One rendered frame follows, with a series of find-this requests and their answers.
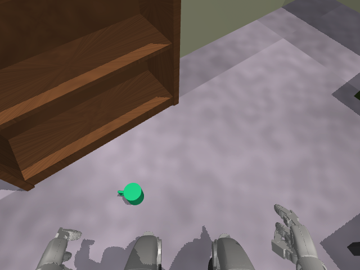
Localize left robot hand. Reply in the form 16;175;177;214
37;227;82;270

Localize bookshelf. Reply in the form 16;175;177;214
0;0;181;191

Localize mug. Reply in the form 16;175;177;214
118;183;144;205

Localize right robot hand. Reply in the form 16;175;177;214
271;204;318;264

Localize right robot arm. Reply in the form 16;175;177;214
296;256;327;270

